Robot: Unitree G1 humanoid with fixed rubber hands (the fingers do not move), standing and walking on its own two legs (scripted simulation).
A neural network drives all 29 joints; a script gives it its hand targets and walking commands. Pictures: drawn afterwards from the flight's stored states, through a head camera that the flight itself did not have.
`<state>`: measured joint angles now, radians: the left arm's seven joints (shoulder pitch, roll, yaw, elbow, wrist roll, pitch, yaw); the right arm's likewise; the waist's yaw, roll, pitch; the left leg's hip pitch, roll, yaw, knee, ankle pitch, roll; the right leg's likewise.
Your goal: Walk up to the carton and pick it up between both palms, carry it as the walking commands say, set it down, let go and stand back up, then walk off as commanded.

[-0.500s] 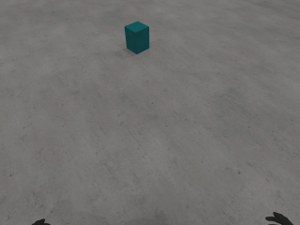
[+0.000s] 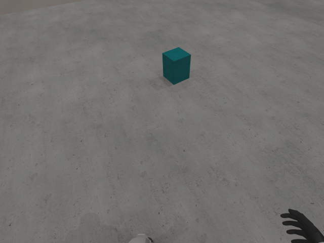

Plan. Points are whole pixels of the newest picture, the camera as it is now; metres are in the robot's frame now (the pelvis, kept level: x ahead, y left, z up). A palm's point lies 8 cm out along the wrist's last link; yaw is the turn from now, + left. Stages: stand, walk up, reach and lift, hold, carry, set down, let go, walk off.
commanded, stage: walk up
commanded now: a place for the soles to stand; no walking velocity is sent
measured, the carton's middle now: (176, 66) +1.88 +0.03 -0.64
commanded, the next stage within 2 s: none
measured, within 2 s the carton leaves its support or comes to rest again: neither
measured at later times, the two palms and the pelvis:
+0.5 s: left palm (85, 140) +0.47 +0.34 -0.08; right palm (299, 188) +0.33 -0.35 -0.09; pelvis +0.31 +0.01 -0.02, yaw -2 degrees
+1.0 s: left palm (82, 120) +0.59 +0.41 -0.11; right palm (245, 89) +0.75 -0.28 -0.06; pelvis +0.57 +0.05 -0.02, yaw +0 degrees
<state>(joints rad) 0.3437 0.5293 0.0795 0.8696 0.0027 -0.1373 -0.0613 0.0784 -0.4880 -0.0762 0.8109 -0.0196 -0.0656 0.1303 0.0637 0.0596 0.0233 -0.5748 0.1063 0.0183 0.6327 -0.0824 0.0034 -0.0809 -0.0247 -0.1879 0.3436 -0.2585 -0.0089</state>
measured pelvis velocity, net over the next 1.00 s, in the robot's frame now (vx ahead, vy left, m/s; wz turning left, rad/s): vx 0.57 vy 0.05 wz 0.00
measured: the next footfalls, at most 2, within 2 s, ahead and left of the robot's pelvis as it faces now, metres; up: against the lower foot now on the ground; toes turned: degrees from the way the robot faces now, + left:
left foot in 0.12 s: +0.25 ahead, +0.13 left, +0.00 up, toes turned +4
right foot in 0.52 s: +0.49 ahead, -0.12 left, +0.00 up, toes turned -8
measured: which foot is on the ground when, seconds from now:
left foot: up 0.00-0.10, down 0.12-0.52, up 0.54-0.90, down 0.92-1.00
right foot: down 0.00-0.12, up 0.14-0.50, down 0.52-0.94, up 0.96-1.00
